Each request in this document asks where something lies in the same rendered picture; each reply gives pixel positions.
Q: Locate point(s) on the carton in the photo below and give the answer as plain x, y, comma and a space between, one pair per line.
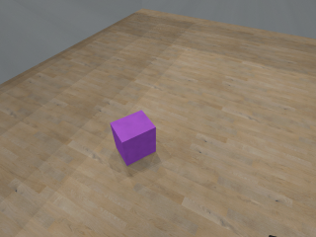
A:
135, 136

